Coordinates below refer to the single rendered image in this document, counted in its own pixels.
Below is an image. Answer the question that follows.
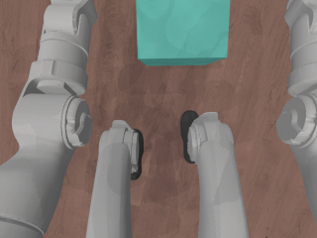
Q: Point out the carton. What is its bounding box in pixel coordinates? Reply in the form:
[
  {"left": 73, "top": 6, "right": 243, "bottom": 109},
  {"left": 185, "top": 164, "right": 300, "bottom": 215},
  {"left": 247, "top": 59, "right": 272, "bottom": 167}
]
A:
[{"left": 136, "top": 0, "right": 231, "bottom": 66}]

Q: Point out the left robot upper arm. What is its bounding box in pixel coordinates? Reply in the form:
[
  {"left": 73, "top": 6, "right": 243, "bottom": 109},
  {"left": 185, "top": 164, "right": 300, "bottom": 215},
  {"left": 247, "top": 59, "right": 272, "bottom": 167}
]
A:
[{"left": 0, "top": 93, "right": 93, "bottom": 238}]

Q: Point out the right robot upper arm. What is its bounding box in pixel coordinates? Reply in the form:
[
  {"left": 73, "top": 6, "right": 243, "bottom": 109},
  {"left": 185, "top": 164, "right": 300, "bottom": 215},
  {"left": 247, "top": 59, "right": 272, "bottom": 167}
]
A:
[{"left": 275, "top": 92, "right": 317, "bottom": 224}]

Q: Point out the robot left foot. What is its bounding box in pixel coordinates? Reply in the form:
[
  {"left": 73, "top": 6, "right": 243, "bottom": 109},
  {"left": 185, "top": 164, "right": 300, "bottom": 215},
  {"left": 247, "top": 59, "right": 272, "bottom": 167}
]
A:
[{"left": 131, "top": 128, "right": 144, "bottom": 180}]

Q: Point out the right robot shin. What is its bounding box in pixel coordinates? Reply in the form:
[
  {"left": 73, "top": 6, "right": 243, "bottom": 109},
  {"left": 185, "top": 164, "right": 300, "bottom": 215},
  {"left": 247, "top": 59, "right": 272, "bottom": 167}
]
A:
[{"left": 187, "top": 112, "right": 235, "bottom": 155}]

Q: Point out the robot right forearm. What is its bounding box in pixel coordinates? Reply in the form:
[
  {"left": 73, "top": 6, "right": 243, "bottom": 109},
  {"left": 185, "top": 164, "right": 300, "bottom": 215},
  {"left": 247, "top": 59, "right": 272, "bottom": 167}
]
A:
[{"left": 284, "top": 0, "right": 317, "bottom": 97}]

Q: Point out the robot left forearm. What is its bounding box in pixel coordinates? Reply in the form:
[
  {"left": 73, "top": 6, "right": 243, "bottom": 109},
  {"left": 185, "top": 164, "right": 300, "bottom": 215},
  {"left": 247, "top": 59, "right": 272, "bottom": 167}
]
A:
[{"left": 12, "top": 0, "right": 98, "bottom": 138}]

